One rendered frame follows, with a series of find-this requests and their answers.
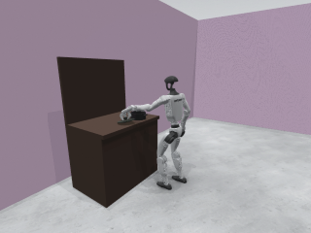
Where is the robot right forearm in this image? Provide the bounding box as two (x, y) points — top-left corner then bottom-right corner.
(180, 114), (190, 126)

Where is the robot left forearm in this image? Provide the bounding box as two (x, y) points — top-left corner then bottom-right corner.
(127, 104), (151, 112)

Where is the lid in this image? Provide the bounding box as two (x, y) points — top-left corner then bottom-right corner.
(118, 118), (135, 123)

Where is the left robot hand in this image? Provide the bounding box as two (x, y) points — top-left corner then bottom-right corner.
(120, 108), (131, 120)

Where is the pot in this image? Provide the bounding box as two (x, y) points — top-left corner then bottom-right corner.
(130, 111), (148, 120)

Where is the left robot upper arm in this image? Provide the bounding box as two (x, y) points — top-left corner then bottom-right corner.
(146, 95), (170, 112)

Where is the table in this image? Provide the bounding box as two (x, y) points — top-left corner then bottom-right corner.
(56, 56), (159, 208)

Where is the robot right foot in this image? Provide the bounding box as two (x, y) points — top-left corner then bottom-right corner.
(172, 176), (187, 183)

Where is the right robot thigh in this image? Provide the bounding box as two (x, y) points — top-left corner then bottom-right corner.
(170, 129), (186, 159)

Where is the right robot upper arm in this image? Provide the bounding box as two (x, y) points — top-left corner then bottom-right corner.
(180, 93), (190, 115)

